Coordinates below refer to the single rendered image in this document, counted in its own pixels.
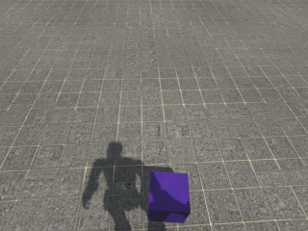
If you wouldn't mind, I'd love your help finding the carton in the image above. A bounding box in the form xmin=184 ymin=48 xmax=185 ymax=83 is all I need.
xmin=148 ymin=171 xmax=191 ymax=223

